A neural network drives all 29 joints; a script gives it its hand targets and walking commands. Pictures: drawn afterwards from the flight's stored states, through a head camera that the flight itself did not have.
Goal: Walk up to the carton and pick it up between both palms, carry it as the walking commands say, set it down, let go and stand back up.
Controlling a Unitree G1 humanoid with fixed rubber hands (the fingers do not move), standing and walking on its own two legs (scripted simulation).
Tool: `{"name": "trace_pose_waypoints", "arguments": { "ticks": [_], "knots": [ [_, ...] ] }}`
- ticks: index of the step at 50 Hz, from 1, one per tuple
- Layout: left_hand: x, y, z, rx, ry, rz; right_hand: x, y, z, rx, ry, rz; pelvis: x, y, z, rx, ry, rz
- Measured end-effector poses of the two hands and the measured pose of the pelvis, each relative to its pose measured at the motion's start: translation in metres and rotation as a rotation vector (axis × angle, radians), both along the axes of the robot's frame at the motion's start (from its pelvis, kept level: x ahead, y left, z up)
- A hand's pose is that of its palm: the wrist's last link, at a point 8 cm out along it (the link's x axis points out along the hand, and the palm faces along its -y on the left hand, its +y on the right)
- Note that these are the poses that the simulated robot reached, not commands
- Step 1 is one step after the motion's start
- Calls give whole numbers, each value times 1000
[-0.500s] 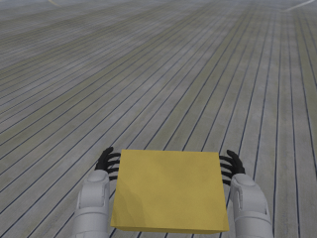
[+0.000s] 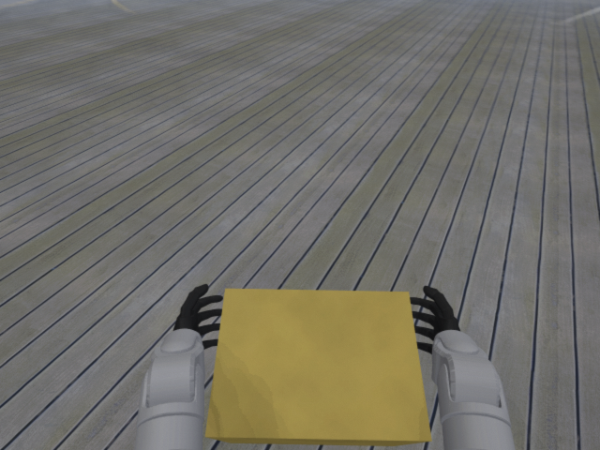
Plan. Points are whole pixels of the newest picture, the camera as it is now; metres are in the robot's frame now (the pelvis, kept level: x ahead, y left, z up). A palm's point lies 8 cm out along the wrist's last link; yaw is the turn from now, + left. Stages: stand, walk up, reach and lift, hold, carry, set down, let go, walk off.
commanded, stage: reach and lift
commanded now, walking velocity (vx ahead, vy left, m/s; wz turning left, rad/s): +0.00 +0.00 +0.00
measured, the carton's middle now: (314, 371) +0.29 +0.00 -0.05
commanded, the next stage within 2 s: hold in 0.64 s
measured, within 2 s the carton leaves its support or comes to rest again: neither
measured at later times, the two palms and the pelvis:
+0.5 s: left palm (188, 344) +0.27 +0.18 +0.04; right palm (449, 348) +0.27 -0.17 +0.04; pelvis +0.00 +0.00 +0.00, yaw +0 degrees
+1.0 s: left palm (186, 346) +0.27 +0.18 +0.04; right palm (447, 349) +0.27 -0.17 +0.04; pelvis +0.00 +0.00 +0.00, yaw +0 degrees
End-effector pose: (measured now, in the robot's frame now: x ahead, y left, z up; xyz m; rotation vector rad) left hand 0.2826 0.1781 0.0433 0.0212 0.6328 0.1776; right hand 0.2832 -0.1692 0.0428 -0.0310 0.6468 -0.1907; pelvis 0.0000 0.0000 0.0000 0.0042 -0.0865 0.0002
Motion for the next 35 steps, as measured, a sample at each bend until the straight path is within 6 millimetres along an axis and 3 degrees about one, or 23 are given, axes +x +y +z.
{"name": "trace_pose_waypoints", "arguments": {
  "ticks": [35],
  "knots": [
    [-11,-1,1,-5,-1,12,-12,-1,0,10,1,-3,-4,3,-1,1,-12,-4]
  ]
}}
